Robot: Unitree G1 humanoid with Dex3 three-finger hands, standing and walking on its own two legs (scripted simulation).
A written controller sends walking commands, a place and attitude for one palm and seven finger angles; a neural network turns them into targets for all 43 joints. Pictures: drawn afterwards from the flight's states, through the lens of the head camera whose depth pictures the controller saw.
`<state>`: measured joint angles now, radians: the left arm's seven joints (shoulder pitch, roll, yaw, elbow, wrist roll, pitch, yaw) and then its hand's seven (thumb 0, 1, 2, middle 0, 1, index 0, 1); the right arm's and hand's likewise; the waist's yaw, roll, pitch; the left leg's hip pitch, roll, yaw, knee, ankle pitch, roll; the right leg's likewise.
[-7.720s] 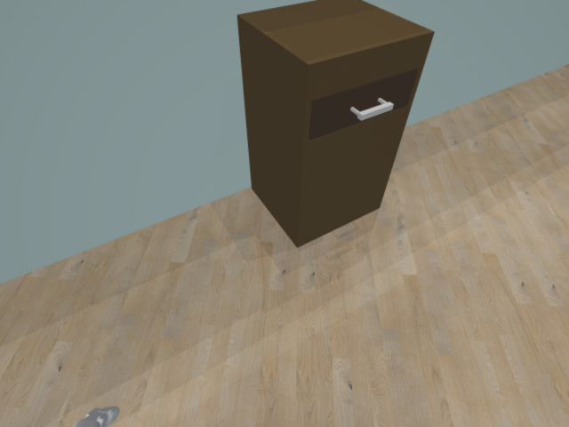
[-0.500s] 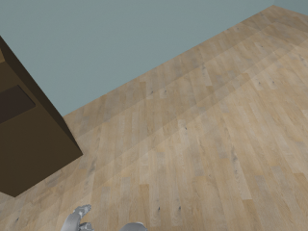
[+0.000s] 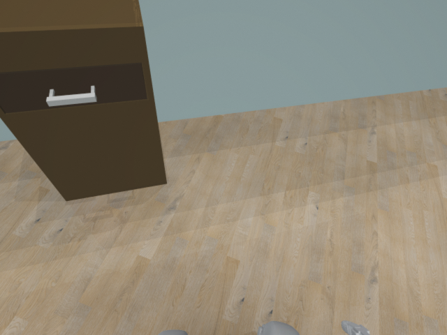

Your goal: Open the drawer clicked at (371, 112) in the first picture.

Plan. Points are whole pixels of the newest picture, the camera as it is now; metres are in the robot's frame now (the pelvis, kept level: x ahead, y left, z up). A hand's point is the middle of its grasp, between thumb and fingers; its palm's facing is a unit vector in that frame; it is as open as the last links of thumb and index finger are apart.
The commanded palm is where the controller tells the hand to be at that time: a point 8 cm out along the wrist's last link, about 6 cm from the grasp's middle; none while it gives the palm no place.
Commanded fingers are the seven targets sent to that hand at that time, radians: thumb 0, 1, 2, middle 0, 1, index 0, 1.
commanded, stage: turn to face it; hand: left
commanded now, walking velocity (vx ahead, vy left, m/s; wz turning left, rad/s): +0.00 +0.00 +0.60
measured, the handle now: (72, 95) +0.74 +0.52 -0.12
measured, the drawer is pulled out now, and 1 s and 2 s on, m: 0.00 0.00 0.00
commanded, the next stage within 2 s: take the last steps up to it in 0.58 s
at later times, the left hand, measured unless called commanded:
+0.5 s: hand out of the picture +0.06 +0.18 -0.13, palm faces +0.24 -0.93 -0.29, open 7.4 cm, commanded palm none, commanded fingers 0.00 0.90 0.90 -0.20 -0.30 -0.20 -0.30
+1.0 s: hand out of the picture -0.15 +0.17 -0.18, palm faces +0.47 -0.86 -0.19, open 7.4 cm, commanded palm none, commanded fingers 0.00 0.90 0.90 -0.20 -0.30 -0.20 -0.30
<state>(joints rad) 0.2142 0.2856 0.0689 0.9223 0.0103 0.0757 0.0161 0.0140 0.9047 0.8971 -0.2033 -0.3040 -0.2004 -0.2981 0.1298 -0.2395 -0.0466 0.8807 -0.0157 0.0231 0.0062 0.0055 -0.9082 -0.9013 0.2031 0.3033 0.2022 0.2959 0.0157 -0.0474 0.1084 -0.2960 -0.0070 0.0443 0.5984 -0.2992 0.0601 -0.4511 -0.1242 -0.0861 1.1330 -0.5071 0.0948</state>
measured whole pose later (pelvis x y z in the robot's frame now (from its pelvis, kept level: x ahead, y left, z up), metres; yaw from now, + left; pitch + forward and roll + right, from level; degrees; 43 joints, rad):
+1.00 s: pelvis -0.02 +0.02 +0.00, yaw +23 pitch -2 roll -1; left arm 0.39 0.23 0.05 1.09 0.02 0.04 0.01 0.01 0.90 0.90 -0.20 -0.30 -0.20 -0.30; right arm 0.19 -0.18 -0.02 0.97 -0.02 -0.02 0.00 0.01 -0.91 -0.90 0.20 0.30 0.20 0.30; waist 0.05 -0.04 0.02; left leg -0.14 0.01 0.09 0.52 -0.36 0.06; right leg -0.35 -0.10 -0.09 0.95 -0.48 0.03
